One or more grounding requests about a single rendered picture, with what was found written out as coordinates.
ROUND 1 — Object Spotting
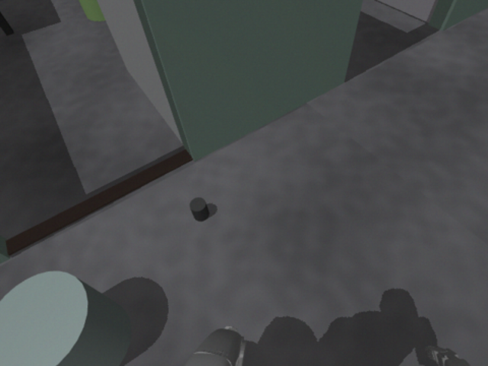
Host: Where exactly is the right robot hand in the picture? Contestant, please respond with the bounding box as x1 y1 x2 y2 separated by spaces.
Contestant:
425 345 470 366

